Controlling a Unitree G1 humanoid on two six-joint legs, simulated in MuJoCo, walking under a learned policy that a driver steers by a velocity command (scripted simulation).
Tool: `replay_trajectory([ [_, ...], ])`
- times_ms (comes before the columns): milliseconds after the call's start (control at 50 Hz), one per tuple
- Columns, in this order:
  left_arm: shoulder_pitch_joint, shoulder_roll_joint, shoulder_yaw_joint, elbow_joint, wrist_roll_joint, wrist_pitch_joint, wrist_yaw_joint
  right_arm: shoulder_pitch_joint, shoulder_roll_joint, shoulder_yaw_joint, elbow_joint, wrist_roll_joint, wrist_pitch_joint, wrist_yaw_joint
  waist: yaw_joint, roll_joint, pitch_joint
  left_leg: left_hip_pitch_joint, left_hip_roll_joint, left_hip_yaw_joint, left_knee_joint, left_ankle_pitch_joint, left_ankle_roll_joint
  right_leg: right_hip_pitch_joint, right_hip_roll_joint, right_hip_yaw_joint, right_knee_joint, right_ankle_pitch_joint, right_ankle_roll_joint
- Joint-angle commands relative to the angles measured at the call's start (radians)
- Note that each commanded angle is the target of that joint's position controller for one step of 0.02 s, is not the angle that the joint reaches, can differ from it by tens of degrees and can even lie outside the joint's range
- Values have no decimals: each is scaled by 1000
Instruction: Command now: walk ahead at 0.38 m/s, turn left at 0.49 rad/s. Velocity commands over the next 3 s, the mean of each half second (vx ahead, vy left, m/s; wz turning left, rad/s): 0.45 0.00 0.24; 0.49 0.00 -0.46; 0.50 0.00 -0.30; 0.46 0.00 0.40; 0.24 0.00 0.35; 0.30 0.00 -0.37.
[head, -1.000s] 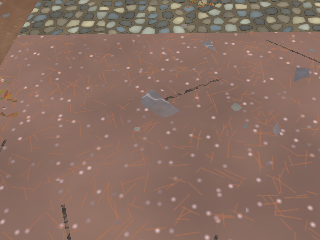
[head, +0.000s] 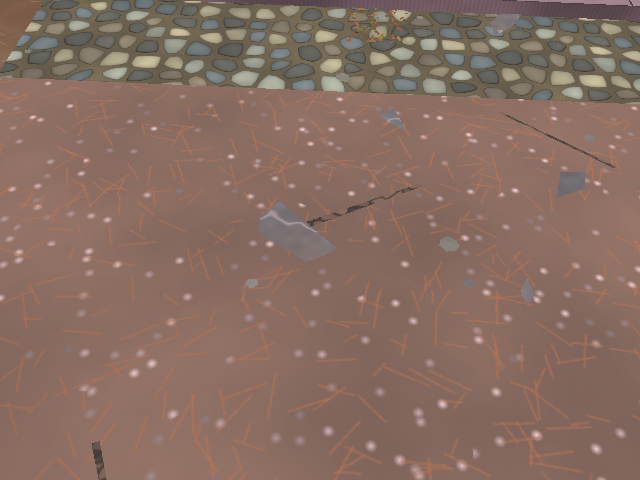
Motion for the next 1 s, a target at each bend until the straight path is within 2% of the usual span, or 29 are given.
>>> replay_trajectory([
  [20, -81, 121, 22, -73, 8, -19, -13, 181, -121, -51, -3, 8, -1, -10, -137, -18, -20, 369, -91, 69, -72, 9, 53, -300, -143, 31, 119, 40, -144],
  [40, -106, 53, -1, -101, 37, -25, -14, 314, -217, -83, 17, 15, -3, -26, -192, 210, -49, 511, 57, -211, -211, -62, 131, -471, -51, -70, 522, -2, -62],
  [60, -150, 8, -18, -194, 34, -48, -5, 328, -324, -87, -20, -2, -28, -18, -162, 400, -116, 602, 271, -864, -476, -361, 326, -773, 126, 76, 819, -280, -19],
  [80, -178, 99, 0, -185, -13, -69, -11, 276, -234, -62, -35, -8, -54, -9, -167, 209, -74, 578, 318, -880, -537, -444, 336, -863, 58, 194, 921, -208, -46],
  [100, -190, 128, 5, -184, -26, -82, -18, 236, -179, -44, -41, -14, -68, -7, -141, 171, -11, 514, 294, -775, -515, -389, 307, -877, 20, 189, 901, -108, -80],
  [120, -166, 126, 7, -162, -4, -87, -15, 187, -147, -33, -52, -14, -72, -8, -106, 87, 21, 444, 247, -662, -489, -262, 268, -829, -15, 186, 846, -23, -87],
  [140, -156, 122, 10, -151, 24, -89, -13, 139, -134, -28, -63, -17, -68, -13, -79, 65, 34, 377, 201, -562, -481, -134, 241, -768, -38, 191, 757, 46, -82],
  [200, -156, 99, 10, -145, 38, -73, -22, 124, -131, -24, -78, -24, -66, -35, -57, 85, 19, 314, 122, -403, -508, 128, 226, -671, -15, 158, 633, 194, -42],
  [260, -210, 54, -10, -146, 33, -61, -27, 160, -117, -19, -46, -17, -69, -53, -77, 69, 23, 332, 88, -258, -508, 336, 193, -658, -2, 128, 427, 358, -9],
  [320, -312, 19, -30, -165, 15, -64, -44, 208, -123, -17, -13, -16, -71, -60, -125, 87, 46, 311, 75, -182, -534, 334, 158, -587, 20, 88, 253, 506, -15],
  [420, -411, 26, -38, -200, -1, -73, -78, 258, -133, -21, 40, -18, -66, -56, -152, 62, 107, 449, 148, -151, -531, 365, 158, -628, 34, 86, 121, 493, -81],
  [460, -402, 36, -36, -206, 0, -75, -91, 253, -140, -24, 50, -19, -58, -59, -133, 64, 87, 527, 167, -121, -467, 559, 146, -616, 59, 76, 101, 410, -119],
  [500, -318, 72, -20, -189, 4, -69, -89, 242, -162, -30, 45, -26, -47, -68, -86, 101, -5, 589, 162, -88, -323, 971, 124, -494, 127, 34, 124, 307, -159],
  [520, -212, 107, -1, -164, 6, -64, -83, 232, -170, -30, 39, -34, -37, -72, -33, 111, -83, 602, 143, -66, -172, 1145, 109, -372, 166, 9, 129, 273, -185],
  [540, -72, 140, 16, -139, 6, -60, -72, 203, -174, -27, 25, -35, -30, -77, 51, 95, -162, 490, 116, -29, 38, 1143, 77, -141, 155, 36, 99, 333, -221],
  [560, 77, 222, 37, -126, 12, -48, -59, 246, -128, -8, -6, -64, -40, -81, 71, -58, -306, 189, 57, -10, 379, 755, 35, 232, -53, 328, 170, 384, -317],
  [580, 101, 214, 35, -117, -3, -51, -63, 338, -28, 24, -5, -50, -63, -63, 17, -277, -425, -192, -165, -90, 739, -195, -52, 523, -273, 880, 27, 165, -511],
  [600, 91, 140, 19, -113, -9, -44, -56, 232, -131, 6, -30, -17, -96, -44, 67, -127, -363, -306, -110, -212, 789, -181, -27, 480, -239, 886, -66, -5, -452],
  [620, 35, 128, 13, -128, 2, -39, -47, 114, -145, 4, -76, 17, -116, -33, 62, -72, -216, -346, -57, -204, 745, -113, -12, 341, -209, 745, -92, -16, -403],
  [640, -20, 119, 8, -136, 12, -39, -45, 60, -127, 11, -93, 3, -129, -32, 19, 40, -93, -332, -24, -181, 646, -67, -5, 159, -169, 656, -129, 87, -382],
  [660, -61, 104, 3, -147, 18, -42, -41, 56, -127, 4, -93, -22, -129, -38, -18, 60, -55, -281, 8, -177, 553, -32, -10, 52, -132, 590, -144, 191, -370],
  [680, -87, 103, 0, -161, 27, -42, -37, 76, -120, 4, -93, -32, -122, -38, -50, 28, -34, -225, 19, -171, 520, -20, -21, -35, -100, 552, -169, 262, -372],
  [740, -96, 112, 4, -154, 13, -41, -25, 109, -87, 13, -91, -47, -97, -45, -82, -20, -12, -176, 36, -129, 368, -4, -76, -182, -64, 452, -195, 393, -381],
  [800, -70, 147, 15, -139, 5, -33, -11, -8, -43, 32, -125, -51, -94, -49, -41, -33, 11, -110, 10, -99, 125, 203, -108, -288, 6, 357, -187, 364, -332],
  [840, -25, 154, 18, -123, -1, -22, -4, -91, -34, 36, -139, -42, -101, -44, 3, -46, 2, -39, -32, -91, -22, 355, -116, -303, 27, 351, -163, 301, -295],
  [880, 15, 158, 20, -108, -7, -12, -1, -130, -51, 28, -150, -26, -107, -39, 20, -63, -13, -8, -53, -110, -94, 391, -115, -261, 11, 397, -126, 238, -276],
  [940, 26, 145, 18, -104, -8, -2, 1, -124, -95, 4, -154, -15, -115, -34, -2, -96, -28, 23, -52, -150, -167, 303, -82, -159, -28, 499, -28, 165, -243],
  [980, 10, 120, 12, -110, 0, 4, -1, -27, -117, -17, -131, -13, -122, -36, -62, -112, -50, 158, -48, -130, -216, 238, -34, -163, -13, 515, 72, 165, -207],
  [1000, 16, 67, -6, -117, 7, 1, -6, 73, -150, -32, -123, -26, -126, -43, -113, -75, -129, 333, 33, -188, -224, 196, 16, -214, 38, 466, 243, 140, -172],
])
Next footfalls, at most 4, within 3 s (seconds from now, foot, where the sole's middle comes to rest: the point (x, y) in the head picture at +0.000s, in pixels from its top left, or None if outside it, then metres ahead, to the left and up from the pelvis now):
0.02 left None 0.09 0.11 -0.77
0.54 right None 0.47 -0.02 -0.77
1.00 left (256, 370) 0.73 0.19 -0.77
1.50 right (399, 316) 0.90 -0.14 -0.77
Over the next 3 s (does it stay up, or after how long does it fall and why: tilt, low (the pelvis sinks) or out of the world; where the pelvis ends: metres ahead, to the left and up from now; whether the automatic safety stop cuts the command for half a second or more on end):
stays up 1.38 -0.06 -0.01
